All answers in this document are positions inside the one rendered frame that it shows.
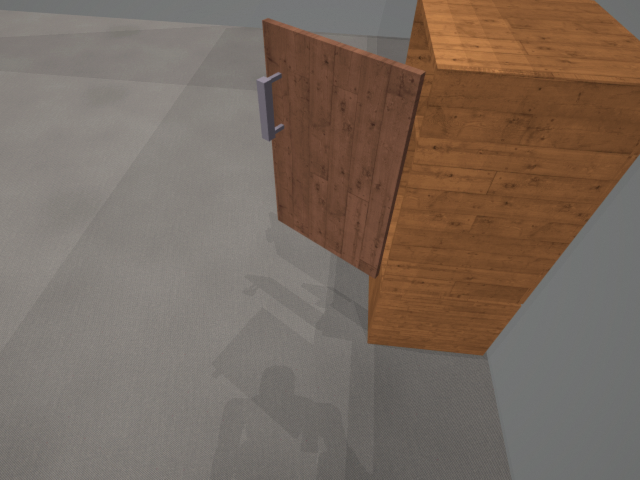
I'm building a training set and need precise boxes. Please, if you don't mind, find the cupboard door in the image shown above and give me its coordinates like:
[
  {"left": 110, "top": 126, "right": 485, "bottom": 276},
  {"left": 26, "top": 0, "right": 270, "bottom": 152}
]
[{"left": 262, "top": 18, "right": 426, "bottom": 279}]

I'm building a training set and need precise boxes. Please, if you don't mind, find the handle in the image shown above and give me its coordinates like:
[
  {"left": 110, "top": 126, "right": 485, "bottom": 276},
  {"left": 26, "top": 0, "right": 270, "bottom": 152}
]
[{"left": 256, "top": 72, "right": 284, "bottom": 141}]

